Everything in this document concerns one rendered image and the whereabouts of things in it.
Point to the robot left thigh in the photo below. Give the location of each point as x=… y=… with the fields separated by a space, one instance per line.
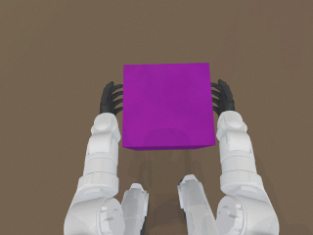
x=134 y=207

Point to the robot thigh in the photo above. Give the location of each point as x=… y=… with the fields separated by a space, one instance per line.
x=199 y=216
x=134 y=207

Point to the robot right upper arm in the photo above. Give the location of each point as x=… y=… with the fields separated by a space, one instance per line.
x=242 y=215

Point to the robot right thigh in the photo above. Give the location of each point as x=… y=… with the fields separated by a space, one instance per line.
x=199 y=216

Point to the robot left upper arm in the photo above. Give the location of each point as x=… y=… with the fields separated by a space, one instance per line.
x=99 y=216

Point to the carton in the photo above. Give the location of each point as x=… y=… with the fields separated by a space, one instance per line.
x=167 y=107

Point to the left robot hand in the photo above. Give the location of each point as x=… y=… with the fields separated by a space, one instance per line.
x=108 y=104

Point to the right robot hand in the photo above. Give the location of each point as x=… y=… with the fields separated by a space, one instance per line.
x=225 y=100

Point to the right robot forearm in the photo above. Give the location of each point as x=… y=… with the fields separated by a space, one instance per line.
x=239 y=175

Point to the left robot forearm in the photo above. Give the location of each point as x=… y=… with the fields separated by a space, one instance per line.
x=100 y=167

